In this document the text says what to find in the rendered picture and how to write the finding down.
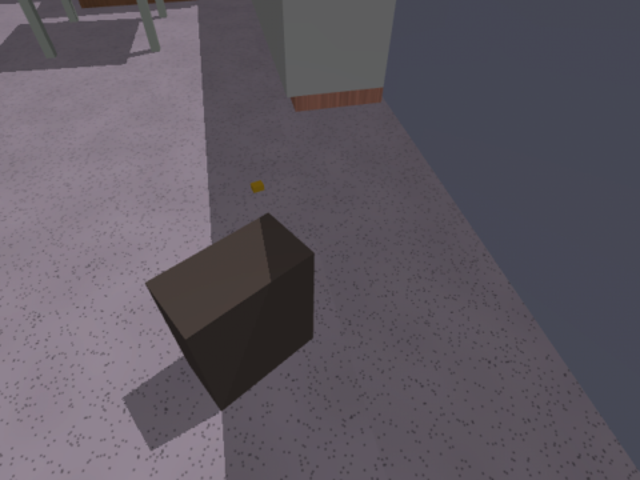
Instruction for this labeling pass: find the small box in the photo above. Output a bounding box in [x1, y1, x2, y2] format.
[250, 180, 264, 193]

